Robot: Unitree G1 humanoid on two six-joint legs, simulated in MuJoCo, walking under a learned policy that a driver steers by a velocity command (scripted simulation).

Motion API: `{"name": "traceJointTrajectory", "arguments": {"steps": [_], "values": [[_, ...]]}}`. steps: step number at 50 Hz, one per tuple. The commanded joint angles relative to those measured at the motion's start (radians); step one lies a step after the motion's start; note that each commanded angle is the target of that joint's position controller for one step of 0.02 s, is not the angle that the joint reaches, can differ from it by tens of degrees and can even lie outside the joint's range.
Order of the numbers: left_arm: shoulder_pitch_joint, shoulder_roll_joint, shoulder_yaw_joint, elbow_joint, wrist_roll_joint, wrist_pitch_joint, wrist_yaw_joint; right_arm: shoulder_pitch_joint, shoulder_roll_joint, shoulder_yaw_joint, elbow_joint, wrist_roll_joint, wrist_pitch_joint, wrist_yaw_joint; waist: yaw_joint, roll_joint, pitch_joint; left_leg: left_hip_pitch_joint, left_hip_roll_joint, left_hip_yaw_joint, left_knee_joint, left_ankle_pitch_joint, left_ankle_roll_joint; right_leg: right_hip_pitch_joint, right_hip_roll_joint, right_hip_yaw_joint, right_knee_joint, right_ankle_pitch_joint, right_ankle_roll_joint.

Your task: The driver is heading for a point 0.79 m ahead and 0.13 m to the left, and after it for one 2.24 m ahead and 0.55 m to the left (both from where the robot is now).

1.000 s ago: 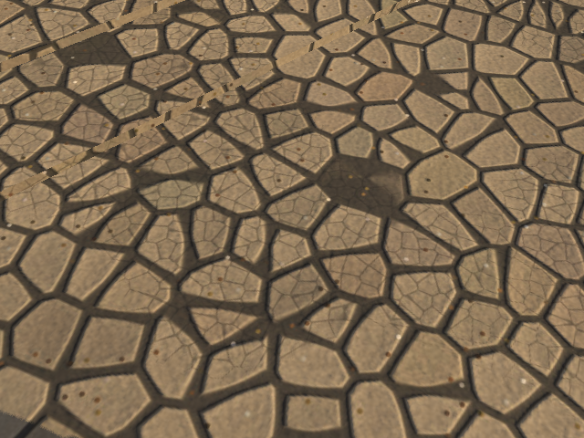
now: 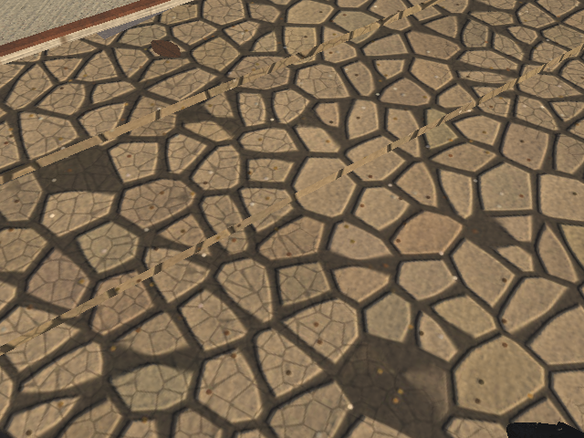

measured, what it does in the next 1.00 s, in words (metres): walks ahead: right foot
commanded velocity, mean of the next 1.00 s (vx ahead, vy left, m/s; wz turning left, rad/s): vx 0.50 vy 0.00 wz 0.17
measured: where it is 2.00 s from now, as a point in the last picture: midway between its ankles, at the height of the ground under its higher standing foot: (283, 287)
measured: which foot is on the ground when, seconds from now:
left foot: down 0.00-0.46, up 0.48-1.00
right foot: up 0.00-0.42, down 0.44-1.00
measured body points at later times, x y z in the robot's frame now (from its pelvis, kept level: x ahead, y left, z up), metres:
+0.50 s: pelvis +0.28 -0.05 +0.00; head +0.31 -0.06 +0.44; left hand +0.48 +0.20 -0.09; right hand +0.28 -0.33 -0.14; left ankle +0.10 +0.09 -0.68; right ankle +0.38 -0.14 -0.73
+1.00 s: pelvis +0.55 -0.01 -0.01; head +0.58 +0.00 +0.44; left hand +0.51 +0.27 -0.14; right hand +0.80 -0.21 -0.10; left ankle +0.66 +0.10 -0.72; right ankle +0.39 -0.14 -0.72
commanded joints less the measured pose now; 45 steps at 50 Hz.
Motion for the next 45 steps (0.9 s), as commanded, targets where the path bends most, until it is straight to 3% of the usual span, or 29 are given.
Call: {"name": "traceJointTrajectory", "arguments": {"steps": [1, 2, 3, 6, 9, 13, 16, 19, 20, 21, 22, 23, 24, 25, 26, 27, 28, 29, 30, 33, 36, 40, 45], "values": [[-0.105, 0.134, 0.025, -0.119, -0.010, -0.049, -0.005, 0.199, -0.146, -0.045, 0.007, -0.001, 0.004, -0.011, -0.117, 0.075, -0.131, 0.526, 0.304, -0.450, -0.280, -0.054, 0.194, -0.532, -0.097, 0.029, 0.237, 0.110, -0.011], [-0.103, 0.124, 0.030, -0.117, 0.002, -0.043, -0.004, 0.158, -0.120, -0.037, 0.004, -0.010, 0.001, -0.008, -0.082, 0.069, -0.085, 0.421, 0.269, -0.382, -0.316, 0.026, 0.185, -0.482, -0.126, 0.030, 0.185, 0.165, -0.004], [-0.075, 0.108, 0.029, -0.109, 0.003, -0.032, -0.004, 0.137, -0.108, -0.034, 0.005, -0.015, -0.004, -0.006, -0.051, 0.091, -0.081, 0.356, 0.249, -0.343, -0.348, 0.060, 0.183, -0.423, -0.143, 0.036, 0.160, 0.198, 0.004], [-0.071, 0.065, 0.022, -0.108, 0.010, -0.004, 0.003, 0.133, -0.124, -0.039, 0.030, -0.005, -0.021, -0.006, -0.023, 0.089, -0.049, 0.267, 0.229, -0.246, -0.411, 0.139, 0.201, -0.408, -0.156, 0.020, 0.076, 0.259, 0.037], [-0.176, 0.054, 0.018, -0.141, 0.020, -0.005, 0.003, 0.171, -0.149, -0.045, 0.061, -0.006, -0.018, -0.019, -0.047, 0.066, -0.013, 0.274, 0.209, -0.176, -0.434, 0.178, 0.190, -0.459, -0.157, 0.014, -0.101, 0.422, 0.059], [-0.315, 0.029, 0.006, -0.174, 0.014, -0.019, -0.012, 0.233, -0.175, -0.049, 0.101, 0.004, -0.008, -0.029, -0.100, 0.062, 0.010, 0.295, 0.183, -0.105, -0.434, 0.161, 0.154, -0.398, -0.112, -0.025, -0.342, 0.599, 0.055], [-0.390, 0.039, 0.006, -0.205, 0.006, -0.025, -0.026, 0.285, -0.186, -0.053, 0.139, 0.012, 0.004, -0.031, -0.124, 0.064, 0.028, 0.392, 0.226, -0.120, -0.400, 0.148, 0.149, -0.417, -0.097, -0.019, -0.423, 0.583, 0.037], [-0.396, 0.063, 0.012, -0.221, 0.007, -0.033, -0.041, 0.290, -0.196, -0.059, 0.162, 0.016, 0.022, -0.038, -0.103, 0.077, 0.023, 0.491, 0.272, -0.139, -0.333, 0.223, 0.127, -0.407, -0.084, -0.015, -0.474, 0.479, -0.003], [-0.366, 0.075, 0.017, -0.215, 0.007, -0.035, -0.043, 0.282, -0.202, -0.061, 0.165, 0.016, 0.027, -0.041, -0.083, 0.087, 0.006, 0.509, 0.274, -0.138, -0.295, 0.302, 0.116, -0.357, -0.070, -0.029, -0.483, 0.440, -0.017], [-0.291, 0.095, 0.029, -0.195, 0.009, -0.037, -0.041, 0.260, -0.208, -0.062, 0.164, 0.016, 0.033, -0.043, -0.035, 0.092, -0.038, 0.506, 0.252, -0.115, -0.207, 0.454, 0.099, -0.242, -0.039, -0.061, -0.507, 0.425, -0.037], [-0.141, 0.138, 0.054, -0.147, 0.013, -0.036, -0.033, 0.258, -0.186, -0.053, 0.162, 0.012, 0.039, -0.045, 0.031, 0.074, -0.134, 0.457, 0.198, -0.075, -0.031, 0.541, 0.072, -0.029, -0.020, -0.079, -0.509, 0.440, -0.066], [0.038, 0.212, 0.076, -0.113, 0.021, -0.033, -0.023, 0.274, -0.138, -0.031, 0.139, -0.011, 0.039, -0.048, 0.087, -0.037, -0.287, 0.265, 0.135, -0.026, 0.278, 0.298, 0.034, 0.274, -0.187, 0.108, -0.472, 0.487, -0.127], [0.081, 0.275, 0.089, -0.091, 0.017, -0.026, -0.027, 0.405, -0.019, 0.002, 0.133, -0.007, 0.017, -0.036, 0.017, -0.307, -0.394, -0.145, -0.054, -0.041, 0.611, -0.355, -0.032, 0.593, -0.387, 0.583, -0.589, 0.243, -0.285], [0.077, 0.175, 0.062, -0.103, 0.005, -0.027, -0.028, 0.340, -0.121, -0.018, 0.147, 0.011, -0.003, -0.031, 0.066, -0.201, -0.372, -0.260, -0.017, -0.177, 0.728, -0.443, -0.020, 0.579, -0.377, 0.666, -0.676, 0.095, -0.262], [0.004, 0.142, 0.050, -0.114, 0.009, -0.029, -0.024, 0.245, -0.169, -0.033, 0.115, 0.035, -0.016, -0.025, 0.057, -0.148, -0.232, -0.324, 0.032, -0.161, 0.743, -0.357, -0.005, 0.461, -0.352, 0.531, -0.697, 0.112, -0.224], [-0.069, 0.125, 0.045, -0.129, 0.017, -0.030, -0.021, 0.195, -0.162, -0.030, 0.105, 0.036, -0.019, -0.030, 0.028, -0.066, -0.154, -0.297, 0.085, -0.134, 0.705, -0.264, -0.003, 0.322, -0.325, 0.416, -0.718, 0.206, -0.202], [-0.116, 0.096, 0.039, -0.133, 0.026, -0.034, -0.022, 0.171, -0.155, -0.034, 0.105, 0.022, -0.014, -0.034, 0.004, -0.043, -0.096, -0.261, 0.116, -0.132, 0.651, -0.203, -0.008, 0.207, -0.298, 0.334, -0.749, 0.296, -0.195], [-0.139, 0.073, 0.032, -0.132, 0.037, -0.041, -0.021, 0.193, -0.143, -0.038, 0.112, 0.020, -0.002, -0.035, -0.028, -0.071, -0.087, -0.195, 0.141, -0.146, 0.621, -0.160, -0.009, 0.138, -0.273, 0.268, -0.777, 0.354, -0.181], [-0.147, 0.063, 0.031, -0.127, 0.037, -0.047, -0.022, 0.215, -0.124, -0.036, 0.123, 0.023, 0.012, -0.036, -0.042, -0.081, -0.081, -0.158, 0.146, -0.151, 0.600, -0.140, -0.013, 0.100, -0.260, 0.219, -0.806, 0.379, -0.178], [-0.134, 0.087, 0.041, -0.098, 0.036, -0.062, -0.015, 0.196, -0.090, -0.034, 0.118, 0.022, 0.040, -0.041, -0.052, -0.060, -0.034, -0.197, 0.148, -0.169, 0.530, -0.062, -0.033, 0.056, -0.259, 0.100, -0.864, 0.473, -0.180], [-0.118, 0.101, 0.046, -0.078, 0.038, -0.059, -0.002, 0.140, -0.086, -0.036, 0.101, 0.015, 0.039, -0.037, -0.041, -0.042, -0.013, -0.255, 0.133, -0.179, 0.392, 0.096, -0.047, 0.092, -0.243, -0.007, -0.882, 0.547, -0.161], [-0.100, 0.115, 0.046, -0.060, 0.032, -0.052, 0.012, 0.020, -0.057, -0.023, 0.063, 0.011, 0.030, -0.015, 0.004, -0.034, 0.022, -0.210, 0.119, -0.091, 0.179, 0.253, -0.043, 0.112, -0.219, -0.132, -0.901, 0.569, -0.126], [-0.028, 0.141, 0.058, -0.021, 0.014, -0.013, 0.018, -0.100, -0.049, -0.016, -0.012, 0.014, 0.031, 0.016, 0.039, -0.024, 0.061, -0.278, 0.097, -0.029, 0.064, 0.153, -0.007, 0.312, -0.283, -0.184, -0.823, 0.710, -0.115]]}}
